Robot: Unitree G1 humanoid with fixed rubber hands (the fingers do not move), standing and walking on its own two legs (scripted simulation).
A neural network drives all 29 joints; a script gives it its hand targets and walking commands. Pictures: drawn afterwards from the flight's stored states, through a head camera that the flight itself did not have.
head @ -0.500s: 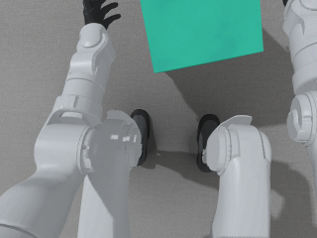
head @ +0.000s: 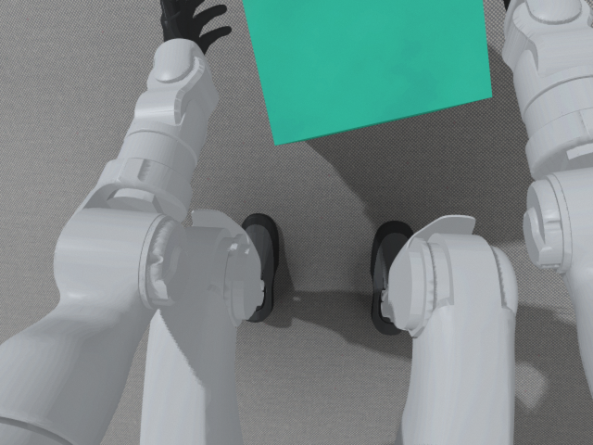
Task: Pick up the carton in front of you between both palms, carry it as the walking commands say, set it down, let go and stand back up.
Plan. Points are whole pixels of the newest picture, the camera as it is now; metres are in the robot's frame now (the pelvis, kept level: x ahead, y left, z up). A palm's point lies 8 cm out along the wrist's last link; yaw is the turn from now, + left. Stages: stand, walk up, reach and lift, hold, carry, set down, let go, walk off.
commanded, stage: reach and lift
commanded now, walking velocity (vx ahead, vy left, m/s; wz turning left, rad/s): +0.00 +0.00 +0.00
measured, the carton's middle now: (356, 45) +0.51 -0.07 -0.25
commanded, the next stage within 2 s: none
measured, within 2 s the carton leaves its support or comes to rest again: leaves its support in 0.40 s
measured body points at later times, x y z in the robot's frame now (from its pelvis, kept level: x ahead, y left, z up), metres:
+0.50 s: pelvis +0.00 +0.00 -0.01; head +0.34 -0.08 +0.27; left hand +0.54 +0.09 -0.15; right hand +0.55 -0.21 -0.18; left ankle +0.13 +0.13 -0.34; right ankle +0.11 -0.11 -0.34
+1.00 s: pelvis +0.01 +0.02 +0.10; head +0.25 -0.04 +0.47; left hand +0.50 +0.09 +0.04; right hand +0.49 -0.21 +0.03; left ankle +0.14 +0.14 -0.34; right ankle +0.11 -0.11 -0.34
